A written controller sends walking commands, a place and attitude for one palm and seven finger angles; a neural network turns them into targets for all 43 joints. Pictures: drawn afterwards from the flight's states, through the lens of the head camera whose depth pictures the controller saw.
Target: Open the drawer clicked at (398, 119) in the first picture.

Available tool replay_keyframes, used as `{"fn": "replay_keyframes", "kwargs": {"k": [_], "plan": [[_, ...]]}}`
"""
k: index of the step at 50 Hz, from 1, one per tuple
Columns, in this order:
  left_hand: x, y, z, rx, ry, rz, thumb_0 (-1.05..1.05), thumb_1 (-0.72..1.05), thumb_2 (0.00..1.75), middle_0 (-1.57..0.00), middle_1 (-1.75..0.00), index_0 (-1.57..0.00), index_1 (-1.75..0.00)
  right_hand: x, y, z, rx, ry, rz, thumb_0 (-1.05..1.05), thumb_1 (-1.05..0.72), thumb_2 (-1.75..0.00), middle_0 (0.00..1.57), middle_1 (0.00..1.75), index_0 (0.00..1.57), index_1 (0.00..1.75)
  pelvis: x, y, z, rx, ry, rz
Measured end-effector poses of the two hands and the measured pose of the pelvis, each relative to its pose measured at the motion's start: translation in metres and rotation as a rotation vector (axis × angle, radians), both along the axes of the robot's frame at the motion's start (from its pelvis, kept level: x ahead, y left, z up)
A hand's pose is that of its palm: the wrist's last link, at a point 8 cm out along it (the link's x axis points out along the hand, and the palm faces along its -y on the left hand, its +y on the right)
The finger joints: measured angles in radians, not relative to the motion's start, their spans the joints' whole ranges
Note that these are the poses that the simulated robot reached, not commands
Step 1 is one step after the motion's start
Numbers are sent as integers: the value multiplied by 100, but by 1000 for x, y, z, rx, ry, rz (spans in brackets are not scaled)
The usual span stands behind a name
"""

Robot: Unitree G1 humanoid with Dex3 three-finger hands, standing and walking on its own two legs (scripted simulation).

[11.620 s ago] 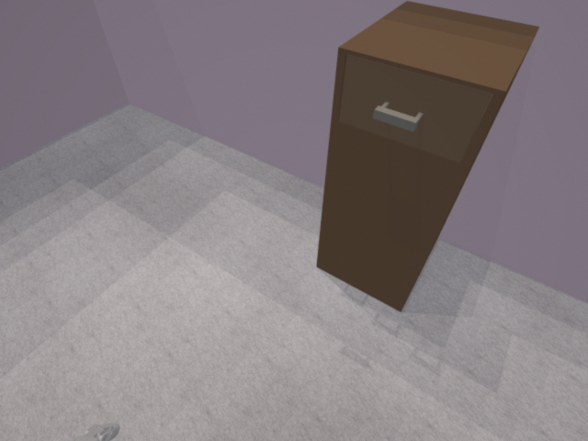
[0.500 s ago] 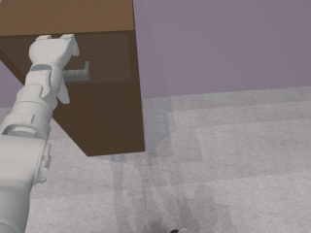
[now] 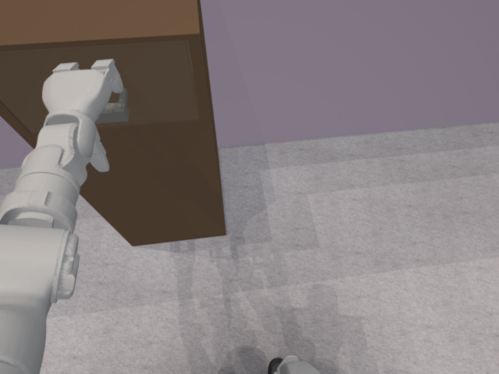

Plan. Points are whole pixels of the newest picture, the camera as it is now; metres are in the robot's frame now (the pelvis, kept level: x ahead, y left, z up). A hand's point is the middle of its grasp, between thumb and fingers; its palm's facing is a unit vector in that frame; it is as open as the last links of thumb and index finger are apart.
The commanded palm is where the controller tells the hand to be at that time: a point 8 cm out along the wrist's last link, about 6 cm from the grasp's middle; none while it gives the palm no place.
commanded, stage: lower the fingers behind the handle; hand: left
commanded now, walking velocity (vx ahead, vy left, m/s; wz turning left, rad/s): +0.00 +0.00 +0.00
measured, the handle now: (97, 105) +0.57 +0.22 +0.06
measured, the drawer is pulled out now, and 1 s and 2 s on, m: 0.00 0.00 0.00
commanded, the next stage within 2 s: lift the fingers back up to retry in 1.06 s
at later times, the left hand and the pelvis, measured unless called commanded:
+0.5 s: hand (93, 124) +0.52 +0.22 +0.06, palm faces -0.04 +0.00 -1.00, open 13.8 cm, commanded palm +0.50 +0.22 +0.09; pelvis -0.02 +0.00 -0.01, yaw +0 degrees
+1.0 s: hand (94, 123) +0.52 +0.22 +0.06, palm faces -0.03 +0.01 -1.00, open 13.8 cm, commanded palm +0.51 +0.22 +0.08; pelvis -0.04 +0.01 -0.02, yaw +0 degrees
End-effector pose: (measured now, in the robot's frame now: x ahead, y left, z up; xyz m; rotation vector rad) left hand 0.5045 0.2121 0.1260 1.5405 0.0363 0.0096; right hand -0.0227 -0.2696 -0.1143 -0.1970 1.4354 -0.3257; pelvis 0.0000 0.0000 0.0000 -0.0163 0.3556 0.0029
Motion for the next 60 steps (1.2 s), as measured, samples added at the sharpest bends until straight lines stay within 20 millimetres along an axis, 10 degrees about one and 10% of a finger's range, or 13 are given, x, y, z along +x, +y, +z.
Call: {"fn": "replay_keyframes", "kwargs": {"k": [60], "plan": [[-1,4,-10,32,9,53,0,-49,30,-30,-129,-32,-126,-58,8,-13,-27,21,-20,0,-90,-90,20,30,20,30,-43,6,-25,-5,52,-5]]}}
